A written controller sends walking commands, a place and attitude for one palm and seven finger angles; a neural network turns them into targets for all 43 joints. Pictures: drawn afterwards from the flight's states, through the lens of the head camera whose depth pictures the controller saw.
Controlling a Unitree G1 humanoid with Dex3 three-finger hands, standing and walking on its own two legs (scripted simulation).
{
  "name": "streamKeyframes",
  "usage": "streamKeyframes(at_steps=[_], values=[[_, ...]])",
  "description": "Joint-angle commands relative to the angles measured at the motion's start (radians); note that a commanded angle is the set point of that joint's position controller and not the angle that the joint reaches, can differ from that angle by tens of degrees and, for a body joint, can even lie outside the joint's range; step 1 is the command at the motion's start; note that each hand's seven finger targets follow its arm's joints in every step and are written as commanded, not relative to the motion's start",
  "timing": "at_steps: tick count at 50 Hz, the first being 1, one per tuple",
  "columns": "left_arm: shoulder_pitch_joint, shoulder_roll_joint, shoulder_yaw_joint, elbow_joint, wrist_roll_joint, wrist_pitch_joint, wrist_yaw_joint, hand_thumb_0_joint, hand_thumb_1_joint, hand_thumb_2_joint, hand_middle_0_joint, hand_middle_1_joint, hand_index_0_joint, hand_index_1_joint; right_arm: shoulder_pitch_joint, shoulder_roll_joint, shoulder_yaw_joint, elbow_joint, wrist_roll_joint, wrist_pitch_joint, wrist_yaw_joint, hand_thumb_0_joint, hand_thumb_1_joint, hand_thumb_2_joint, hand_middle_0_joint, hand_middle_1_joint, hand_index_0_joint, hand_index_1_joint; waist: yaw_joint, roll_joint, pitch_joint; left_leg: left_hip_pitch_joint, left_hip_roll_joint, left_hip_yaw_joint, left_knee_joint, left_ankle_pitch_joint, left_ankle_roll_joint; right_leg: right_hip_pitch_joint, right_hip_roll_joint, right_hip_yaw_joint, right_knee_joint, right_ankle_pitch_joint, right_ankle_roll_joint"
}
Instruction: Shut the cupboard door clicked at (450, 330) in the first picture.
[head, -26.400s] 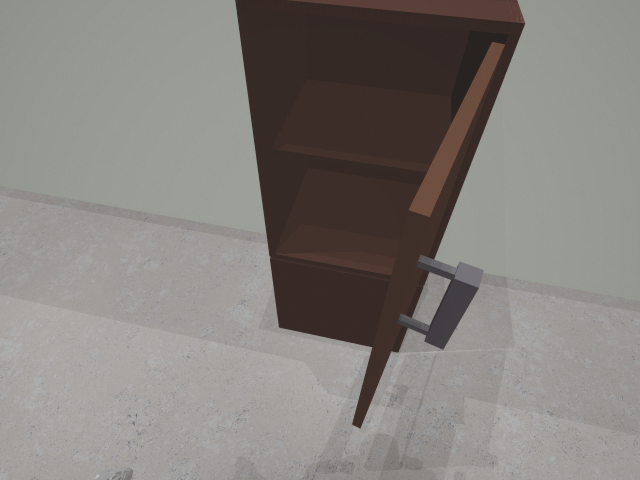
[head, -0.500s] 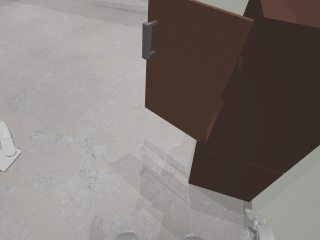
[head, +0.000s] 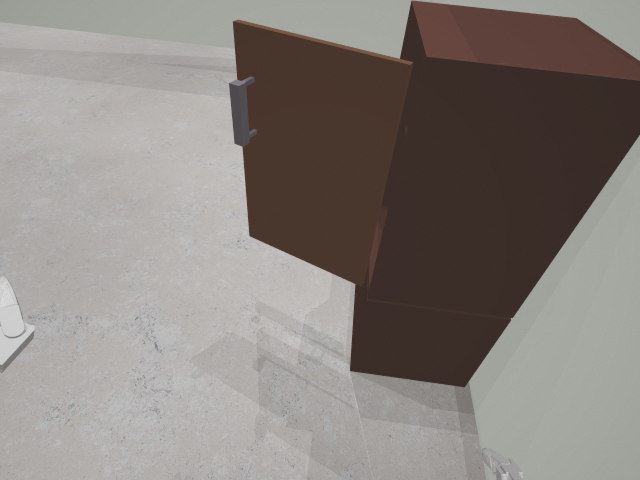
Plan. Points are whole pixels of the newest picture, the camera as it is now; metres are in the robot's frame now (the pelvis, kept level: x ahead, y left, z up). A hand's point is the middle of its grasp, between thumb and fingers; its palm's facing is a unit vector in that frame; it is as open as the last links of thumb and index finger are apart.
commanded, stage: stop stepping back and stand still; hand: left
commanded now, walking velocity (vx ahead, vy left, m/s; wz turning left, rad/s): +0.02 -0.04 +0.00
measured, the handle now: (246, 111) +0.84 +0.17 +0.09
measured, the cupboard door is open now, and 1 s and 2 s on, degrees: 68 68 68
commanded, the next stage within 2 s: let the arm hang, fingers relaxed in 0.24 s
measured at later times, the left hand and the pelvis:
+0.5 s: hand (117, 451) +0.19 +0.25 -0.05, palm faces +0.06 -0.92 -0.40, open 7.4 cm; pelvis -0.02 +0.02 -0.01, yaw +0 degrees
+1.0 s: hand out of the picture -0.10 +0.20 -0.16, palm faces +0.02 -0.98 -0.22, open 7.3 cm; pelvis +0.00 +0.01 +0.00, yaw +0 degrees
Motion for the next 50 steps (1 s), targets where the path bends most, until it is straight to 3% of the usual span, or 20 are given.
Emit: streamKeyframes(at_steps=[1,3,5,9,10,12,13,16,17,18,19,21,24,27,29,32,34,37,42,50], values=[[0.039,0.189,0.112,-0.247,0.006,-0.073,0.012,0.0,0.9,0.9,-0.2,-0.3,-0.2,-0.3,-0.131,-0.124,-0.055,-0.176,-0.006,-0.058,0.014,0.0,-0.9,-0.9,0.2,0.3,0.2,0.3,0.045,0.063,-0.032,0.062,0.04,-0.039,-0.042,-0.334,-0.043,-0.049,-0.079,0.057,-0.213,-0.049,-0.054],[0.04,0.2,0.132,-0.246,-0.001,-0.073,0.018,0.0,0.9,0.9,-0.2,-0.3,-0.2,-0.3,-0.119,-0.131,-0.065,-0.158,-0.012,-0.045,0.015,0.0,-0.9,-0.9,0.2,0.3,0.2,0.3,0.04,-0.11,-0.005,0.147,0.019,-0.035,0.248,-0.184,-0.041,-0.277,-0.246,0.258,-0.317,-0.176,-0.15],[-0.013,0.181,0.118,-0.212,0.002,-0.07,0.031,0.0,0.9,0.9,-0.2,-0.3,-0.2,-0.3,-0.104,-0.135,-0.063,-0.135,-0.01,-0.04,0.016,0.0,-0.9,-0.9,0.2,0.3,0.2,0.3,0.027,-0.065,0.029,0.142,0.031,-0.062,0.294,-0.184,-0.038,-0.341,-0.272,0.253,-0.293,-0.177,-0.16],[-0.142,0.164,0.073,-0.139,0.025,-0.087,0.036,0.0,0.9,0.9,-0.2,-0.3,-0.2,-0.3,-0.138,-0.153,-0.056,-0.139,0.005,-0.06,-0.008,0.0,-0.9,-0.9,0.2,0.3,0.2,0.3,0.032,0.029,0.12,0.14,0.087,-0.135,0.022,-0.16,0.014,-0.273,-0.112,0.119,-0.161,0.037,-0.028],[-0.161,0.206,0.095,-0.175,0.022,-0.102,0.029,0.0,0.9,0.9,-0.2,-0.3,-0.2,-0.3,-0.152,-0.151,-0.056,-0.139,0.008,-0.07,-0.012,0.0,-0.9,-0.9,0.2,0.3,0.2,0.3,0.032,0.091,0.084,0.173,0.115,-0.177,-0.047,-0.28,0.008,-0.271,-0.099,0.088,-0.137,-0.023,-0.012],[-0.143,0.151,0.062,-0.186,0.029,-0.106,0.024,0.0,0.9,0.9,-0.2,-0.3,-0.2,-0.3,-0.147,-0.144,-0.037,-0.146,0.001,-0.082,-0.013,0.0,-0.9,-0.9,0.2,0.3,0.2,0.3,0.036,0.246,0.09,0.042,0.183,-0.349,-0.3,-0.566,0.024,-0.132,-0.009,0.004,0.023,0.021,0.029],[-0.167,0.157,0.064,-0.211,0.034,-0.109,0.023,0.0,0.9,0.9,-0.2,-0.3,-0.2,-0.3,-0.154,-0.141,-0.035,-0.15,-0.003,-0.088,-0.012,0.0,-0.9,-0.9,0.2,0.3,0.2,0.3,0.046,0.256,0.092,-0.012,0.207,-0.381,-0.35,-0.627,0.038,-0.079,-0.003,0.004,0.063,0.052,0.032],[-0.121,0.164,0.074,-0.241,0.037,-0.115,0.02,0.0,0.9,0.9,-0.2,-0.3,-0.2,-0.3,-0.145,-0.125,-0.034,-0.156,-0.009,-0.105,-0.003,0.0,-0.9,-0.9,0.2,0.3,0.2,0.3,0.055,0.189,0.025,-0.001,0.175,-0.273,-0.304,-0.508,0.027,0.007,-0.016,-0.007,-0.039,0.107,0.023],[-0.08,-0.041,-0.316,0.617,0.111,0.045,-0.132,0.0,0.9,0.9,-0.2,-0.3,-0.2,-0.3,-0.203,-0.329,-0.085,0.061,-0.012,-0.136,0.084,0.0,-0.9,-0.9,0.2,0.3,0.2,0.3,0.042,0.118,0.112,-0.004,0.128,-0.222,-0.011,0.018,0.036,-0.135,-0.102,0.005,0.004,0.303,0.005],[-0.078,-0.045,-0.311,0.654,0.093,0.132,-0.157,0.0,0.9,0.9,-0.2,-0.3,-0.2,-0.3,-0.136,-0.259,-0.081,0.063,0.004,-0.066,0.087,0.0,-0.9,-0.9,0.2,0.3,0.2,0.3,0.05,0.051,-0.005,0.113,0.123,-0.129,0.057,0.162,0.015,-0.125,-0.13,0.06,-0.044,0.322,-0.004],[-0.124,-0.077,-0.336,0.669,0.088,0.145,-0.162,0.0,0.9,0.9,-0.2,-0.3,-0.2,-0.3,-0.109,-0.234,-0.073,0.067,-0.001,-0.043,0.088,0.0,-0.9,-0.9,0.2,0.3,0.2,0.3,0.048,0.009,-0.046,0.128,0.136,-0.144,0.074,0.128,0.015,-0.163,-0.129,0.049,-0.033,0.217,-0.015],[-0.169,-0.049,-0.35,0.753,0.094,0.144,-0.167,0.0,0.9,0.9,-0.2,-0.3,-0.2,-0.3,-0.112,-0.256,-0.062,0.065,-0.012,-0.007,0.085,0.0,-0.9,-0.9,0.2,0.3,0.2,0.3,0.053,-0.086,-0.052,0.116,0.145,-0.186,0.076,0.16,0.04,-0.151,-0.108,0.039,-0.012,0.195,-0.022],[-0.219,-0.035,-0.371,0.93,0.095,0.146,-0.163,0.0,0.9,0.9,-0.2,-0.3,-0.2,-0.3,-0.132,-0.23,-0.046,0.09,-0.023,0.031,0.086,0.0,-0.9,-0.9,0.2,0.3,0.2,0.3,0.051,-0.17,-0.026,0.091,0.101,-0.185,0.078,0.076,0.036,-0.137,-0.139,0.089,-0.064,0.196,-0.04],[-0.268,-0.048,-0.401,1.092,0.088,0.157,-0.153,0.0,0.9,0.9,-0.2,-0.3,-0.2,-0.3,-0.12,-0.171,-0.028,0.141,-0.029,0.068,0.087,0.0,-0.9,-0.9,0.2,0.3,0.2,0.3,0.032,-0.082,0.041,0.143,0.052,-0.143,0.097,0.005,0.009,-0.219,-0.181,0.134,-0.141,0.13,-0.065],[-0.279,-0.061,-0.41,1.198,0.086,0.158,-0.15,0.0,0.9,0.9,-0.2,-0.3,-0.2,-0.3,-0.099,-0.154,-0.027,0.185,-0.032,0.082,0.084,0.0,-0.9,-0.9,0.2,0.3,0.2,0.3,0.022,0.023,0.07,0.175,0.059,-0.154,0.058,-0.039,0.006,-0.248,-0.161,0.134,-0.161,0.051,-0.063],[-0.196,-0.104,-0.4,1.332,0.084,0.156,-0.146,0.0,0.9,0.9,-0.2,-0.3,-0.2,-0.3,-0.077,-0.145,-0.027,0.241,-0.034,0.08,0.073,0.0,-0.9,-0.9,0.2,0.3,0.2,0.3,0.051,0.201,0.051,0.122,0.097,-0.213,-0.081,-0.119,0.023,-0.114,-0.11,0.088,-0.133,0.097,-0.03],[-0.141,-0.108,-0.403,1.407,0.082,0.158,-0.149,0.0,0.9,0.9,-0.2,-0.3,-0.2,-0.3,-0.069,-0.139,-0.029,0.272,-0.031,0.084,0.069,0.0,-0.9,-0.9,0.2,0.3,0.2,0.3,0.068,0.256,0.057,0.082,0.1,-0.225,-0.146,-0.239,0.028,-0.057,-0.102,0.067,-0.129,0.105,-0.029],[-0.11,-0.12,-0.416,1.485,0.081,0.149,-0.149,0.0,0.9,0.9,-0.2,-0.3,-0.2,-0.3,-0.024,-0.135,-0.036,0.313,-0.024,0.085,0.064,0.0,-0.9,-0.9,0.2,0.3,0.2,0.3,0.063,0.14,0.064,0.116,0.093,-0.204,-0.136,-0.218,0.025,-0.054,-0.116,0.08,-0.179,0.122,-0.034],[-0.095,-0.132,-0.428,1.568,0.078,0.139,-0.144,0.0,0.9,0.9,-0.2,-0.3,-0.2,-0.3,0.034,-0.132,-0.041,0.376,-0.015,0.086,0.059,0.0,-0.9,-0.9,0.2,0.3,0.2,0.3,0.045,0.032,0.107,0.181,0.094,-0.178,-0.117,-0.159,0.024,-0.112,-0.128,0.085,-0.227,0.094,-0.035],[-0.048,-0.156,-0.431,1.618,0.08,0.141,-0.133,0.0,0.9,0.9,-0.2,-0.3,-0.2,-0.3,0.064,-0.107,-0.041,0.421,-0.015,0.091,0.058,0.0,-0.9,-0.9,0.2,0.3,0.2,0.3,0.049,-0.01,0.152,0.176,0.088,-0.159,-0.12,-0.161,0.029,-0.144,-0.129,0.088,-0.232,0.05,-0.032]])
